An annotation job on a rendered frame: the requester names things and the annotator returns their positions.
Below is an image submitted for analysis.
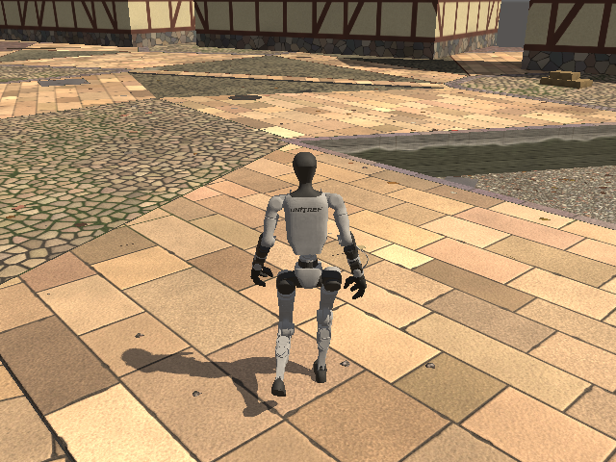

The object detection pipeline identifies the robot left forearm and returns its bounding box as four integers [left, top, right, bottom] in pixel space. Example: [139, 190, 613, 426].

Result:
[252, 233, 270, 270]

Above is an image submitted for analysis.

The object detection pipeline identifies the right robot hand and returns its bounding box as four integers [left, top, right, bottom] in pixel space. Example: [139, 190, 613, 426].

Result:
[344, 274, 367, 299]

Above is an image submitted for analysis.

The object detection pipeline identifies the left robot upper arm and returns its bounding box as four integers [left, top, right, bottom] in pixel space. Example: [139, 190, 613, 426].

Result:
[261, 194, 286, 247]

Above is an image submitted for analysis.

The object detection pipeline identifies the humanoid robot head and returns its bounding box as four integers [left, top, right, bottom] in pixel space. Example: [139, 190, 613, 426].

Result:
[290, 152, 322, 197]

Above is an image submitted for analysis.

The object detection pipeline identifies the robot right forearm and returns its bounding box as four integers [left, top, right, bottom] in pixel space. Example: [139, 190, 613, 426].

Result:
[344, 231, 364, 278]

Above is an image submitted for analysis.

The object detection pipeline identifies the right robot upper arm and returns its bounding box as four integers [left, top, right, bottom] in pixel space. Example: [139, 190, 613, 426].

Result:
[325, 192, 353, 246]

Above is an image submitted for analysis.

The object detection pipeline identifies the left robot thigh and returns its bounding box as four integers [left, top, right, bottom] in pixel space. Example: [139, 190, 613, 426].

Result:
[276, 269, 296, 338]

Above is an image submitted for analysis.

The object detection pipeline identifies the left robot hand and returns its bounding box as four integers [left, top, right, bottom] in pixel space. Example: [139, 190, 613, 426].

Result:
[250, 267, 273, 287]

